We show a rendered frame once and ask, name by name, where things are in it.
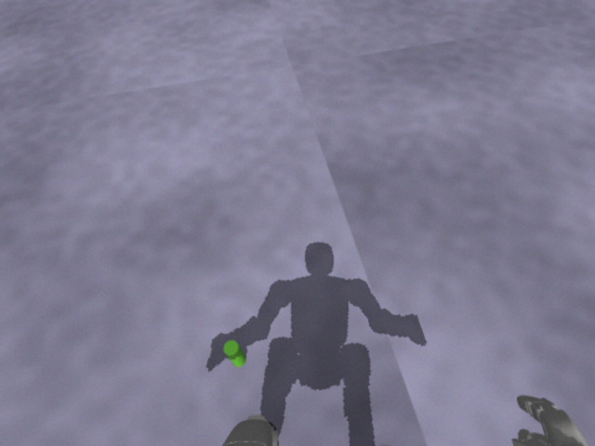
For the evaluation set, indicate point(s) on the can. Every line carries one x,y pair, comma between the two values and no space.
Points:
234,353

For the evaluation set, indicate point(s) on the right robot hand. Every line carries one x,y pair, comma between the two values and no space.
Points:
558,426

